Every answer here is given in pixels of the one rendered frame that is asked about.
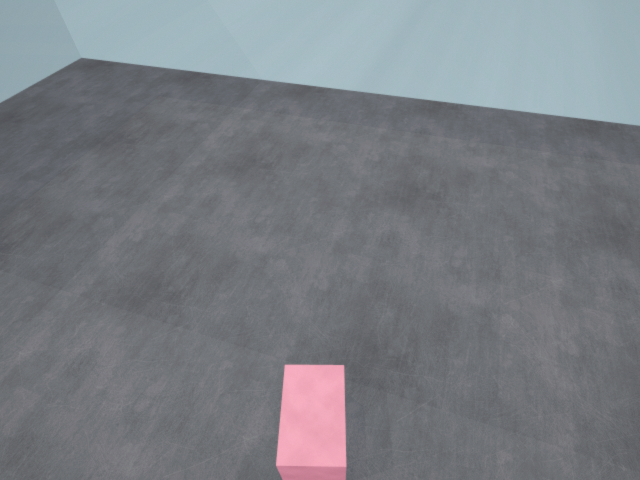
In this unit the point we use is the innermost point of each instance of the carton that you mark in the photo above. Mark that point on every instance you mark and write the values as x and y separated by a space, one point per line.
312 431

